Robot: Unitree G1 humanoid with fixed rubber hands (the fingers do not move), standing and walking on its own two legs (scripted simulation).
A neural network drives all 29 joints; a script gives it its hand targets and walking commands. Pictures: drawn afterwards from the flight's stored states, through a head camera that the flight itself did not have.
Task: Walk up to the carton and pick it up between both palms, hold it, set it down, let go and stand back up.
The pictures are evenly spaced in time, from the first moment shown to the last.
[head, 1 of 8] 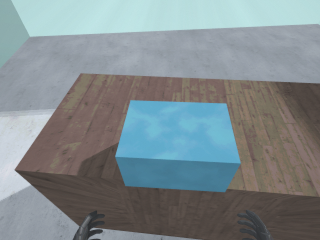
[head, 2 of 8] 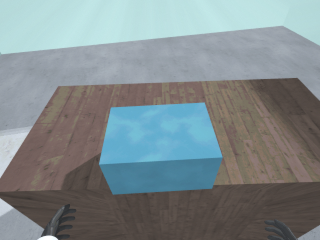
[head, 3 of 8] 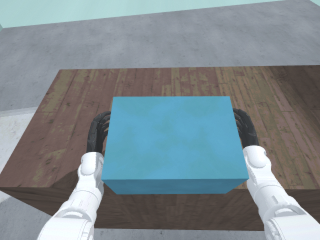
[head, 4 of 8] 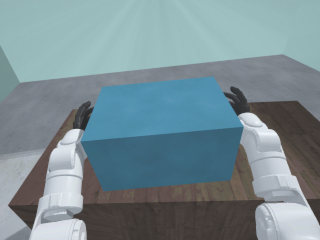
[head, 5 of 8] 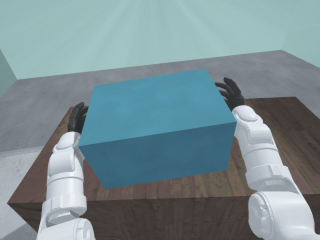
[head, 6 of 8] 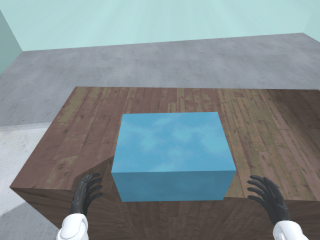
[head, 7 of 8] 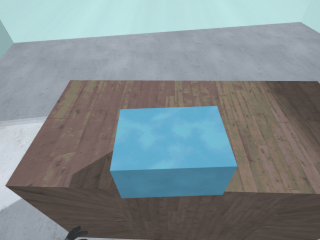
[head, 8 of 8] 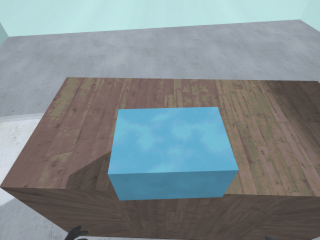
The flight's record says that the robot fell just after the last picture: no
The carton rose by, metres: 0.20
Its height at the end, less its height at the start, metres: +0.00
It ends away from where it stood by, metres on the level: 0.01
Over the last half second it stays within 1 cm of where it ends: yes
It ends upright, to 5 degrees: yes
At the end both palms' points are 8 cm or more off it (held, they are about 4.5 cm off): yes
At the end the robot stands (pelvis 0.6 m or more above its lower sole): yes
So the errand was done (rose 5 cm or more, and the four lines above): yes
